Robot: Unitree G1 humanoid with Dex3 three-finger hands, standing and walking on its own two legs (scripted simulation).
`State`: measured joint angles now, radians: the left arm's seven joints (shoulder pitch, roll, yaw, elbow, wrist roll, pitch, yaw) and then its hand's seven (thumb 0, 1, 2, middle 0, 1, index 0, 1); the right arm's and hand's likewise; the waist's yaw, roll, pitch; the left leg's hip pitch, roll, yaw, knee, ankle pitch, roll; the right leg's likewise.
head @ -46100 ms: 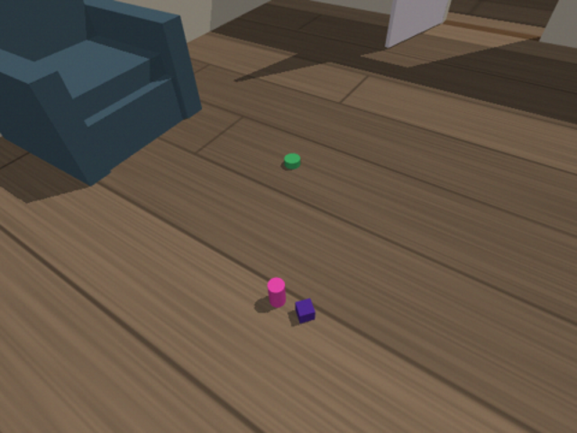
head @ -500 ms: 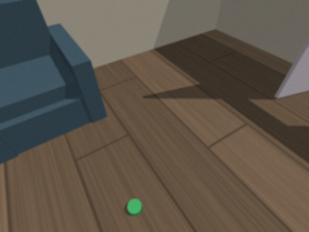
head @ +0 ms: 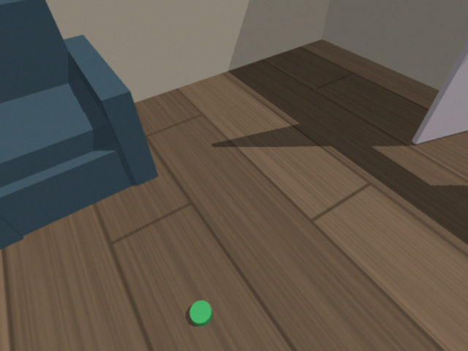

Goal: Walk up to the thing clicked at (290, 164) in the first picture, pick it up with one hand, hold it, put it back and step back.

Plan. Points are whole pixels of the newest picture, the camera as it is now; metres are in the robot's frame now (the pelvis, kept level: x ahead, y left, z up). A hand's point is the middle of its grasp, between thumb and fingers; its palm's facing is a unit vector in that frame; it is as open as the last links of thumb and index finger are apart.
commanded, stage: stand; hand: left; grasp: from above
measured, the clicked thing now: (201, 313) +0.43 +0.19 -0.76
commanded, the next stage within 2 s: step back in 1.20 s
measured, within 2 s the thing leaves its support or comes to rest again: neither
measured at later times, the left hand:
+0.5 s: hand out of the picture +0.08 +0.24 -0.16, palm faces +0.01 -0.94 -0.34, open 7.4 cm
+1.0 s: hand out of the picture +0.09 +0.25 -0.16, palm faces +0.00 -0.94 -0.34, open 7.4 cm
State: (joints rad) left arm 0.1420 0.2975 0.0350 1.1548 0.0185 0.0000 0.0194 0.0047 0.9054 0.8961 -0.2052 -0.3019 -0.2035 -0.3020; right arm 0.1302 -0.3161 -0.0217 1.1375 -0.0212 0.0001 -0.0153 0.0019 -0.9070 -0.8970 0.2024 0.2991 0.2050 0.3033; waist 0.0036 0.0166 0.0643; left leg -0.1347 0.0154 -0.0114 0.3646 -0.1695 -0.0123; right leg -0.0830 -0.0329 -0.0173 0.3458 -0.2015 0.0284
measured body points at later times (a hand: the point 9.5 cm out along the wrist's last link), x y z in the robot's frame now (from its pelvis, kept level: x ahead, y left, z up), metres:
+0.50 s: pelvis +0.01 +0.00 +0.00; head +0.02 -0.01 +0.45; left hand +0.08 +0.29 -0.13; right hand +0.08 -0.30 -0.14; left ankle +0.02 +0.13 -0.75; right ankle -0.01 -0.14 -0.75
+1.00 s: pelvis +0.01 +0.00 +0.00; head +0.02 +0.00 +0.45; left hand +0.09 +0.29 -0.13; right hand +0.08 -0.30 -0.14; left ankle +0.02 +0.13 -0.75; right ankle -0.01 -0.14 -0.75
